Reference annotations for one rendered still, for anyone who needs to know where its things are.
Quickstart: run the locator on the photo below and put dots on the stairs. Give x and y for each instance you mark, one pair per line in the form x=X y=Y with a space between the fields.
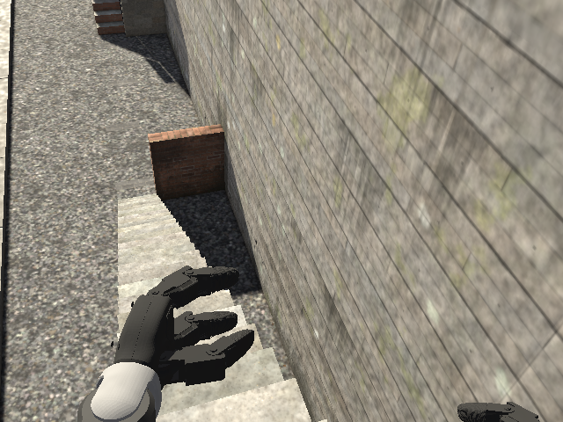
x=151 y=246
x=108 y=16

